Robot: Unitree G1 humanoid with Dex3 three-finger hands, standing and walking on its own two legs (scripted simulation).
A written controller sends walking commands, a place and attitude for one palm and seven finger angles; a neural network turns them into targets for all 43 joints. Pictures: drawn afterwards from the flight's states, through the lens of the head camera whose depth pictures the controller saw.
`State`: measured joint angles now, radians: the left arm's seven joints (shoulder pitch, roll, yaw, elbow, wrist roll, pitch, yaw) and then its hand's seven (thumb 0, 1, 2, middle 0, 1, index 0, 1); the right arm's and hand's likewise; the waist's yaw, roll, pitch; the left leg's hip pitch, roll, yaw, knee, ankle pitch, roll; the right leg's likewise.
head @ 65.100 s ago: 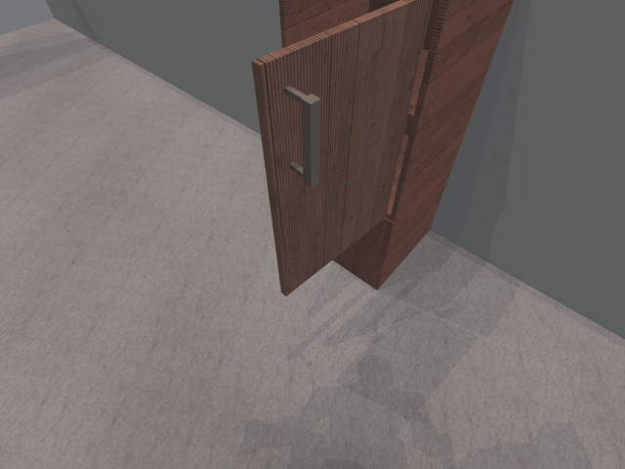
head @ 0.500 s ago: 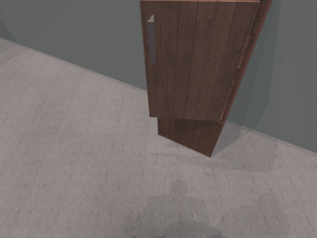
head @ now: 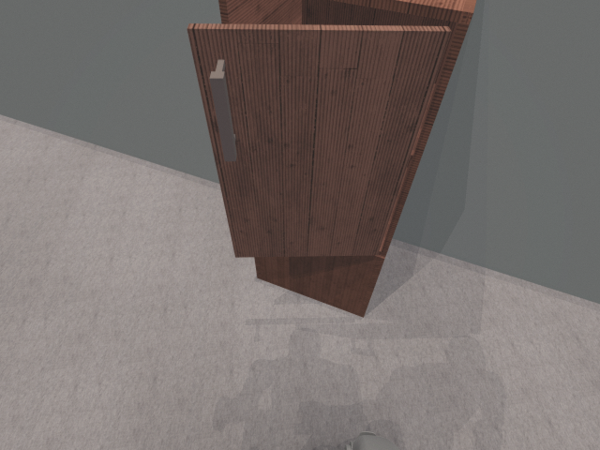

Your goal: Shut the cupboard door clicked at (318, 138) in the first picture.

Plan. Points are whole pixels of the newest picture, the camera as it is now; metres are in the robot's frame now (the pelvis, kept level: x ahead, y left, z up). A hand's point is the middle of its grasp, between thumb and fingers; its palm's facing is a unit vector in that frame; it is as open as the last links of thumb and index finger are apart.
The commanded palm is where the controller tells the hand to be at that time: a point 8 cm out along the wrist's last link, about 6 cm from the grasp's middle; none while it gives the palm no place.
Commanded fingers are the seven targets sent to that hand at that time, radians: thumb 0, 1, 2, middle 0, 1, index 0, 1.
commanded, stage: take the last steps up to it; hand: left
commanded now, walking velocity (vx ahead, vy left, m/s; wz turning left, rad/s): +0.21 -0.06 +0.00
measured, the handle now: (225, 113) +0.60 +0.14 +0.12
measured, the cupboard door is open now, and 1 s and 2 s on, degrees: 24 24 24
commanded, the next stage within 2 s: come to a stop and stand still in 0.16 s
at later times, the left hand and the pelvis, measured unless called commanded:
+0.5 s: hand out of the picture +0.15 +0.12 -0.19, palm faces +0.09 -0.99 -0.14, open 7.3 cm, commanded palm none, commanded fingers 0.00 0.90 0.90 -0.20 -0.30 -0.20 -0.30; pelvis +0.16 -0.04 -0.01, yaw +1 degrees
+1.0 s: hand (249, 441) +0.17 +0.08 -0.17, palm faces +0.02 -0.97 -0.24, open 7.4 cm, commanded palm none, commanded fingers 0.00 0.90 0.90 -0.20 -0.30 -0.20 -0.30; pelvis +0.12 -0.11 +0.00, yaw +1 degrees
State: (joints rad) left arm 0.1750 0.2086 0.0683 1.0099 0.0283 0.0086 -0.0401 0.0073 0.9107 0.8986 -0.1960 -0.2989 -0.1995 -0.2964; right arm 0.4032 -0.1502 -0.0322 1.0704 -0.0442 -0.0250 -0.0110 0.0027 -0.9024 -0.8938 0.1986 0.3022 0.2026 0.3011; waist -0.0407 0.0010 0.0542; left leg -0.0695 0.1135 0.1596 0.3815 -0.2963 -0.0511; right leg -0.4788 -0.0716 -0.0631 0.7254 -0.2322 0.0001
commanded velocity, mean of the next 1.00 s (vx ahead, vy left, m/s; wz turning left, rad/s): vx -0.07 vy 0.00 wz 0.01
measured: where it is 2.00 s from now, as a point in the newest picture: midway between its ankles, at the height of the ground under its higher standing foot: outside the picture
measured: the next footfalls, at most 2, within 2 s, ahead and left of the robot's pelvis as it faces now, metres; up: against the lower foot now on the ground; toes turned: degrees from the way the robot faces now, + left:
right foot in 0.08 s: +0.17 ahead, -0.19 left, +0.00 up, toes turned +0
left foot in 0.38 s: +0.21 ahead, +0.06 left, +0.00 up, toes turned +7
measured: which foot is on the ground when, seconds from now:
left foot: down 0.00-0.08, up 0.10-0.36, down 0.38-0.74, up 0.76-1.00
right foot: up 0.00-0.06, down 0.08-1.00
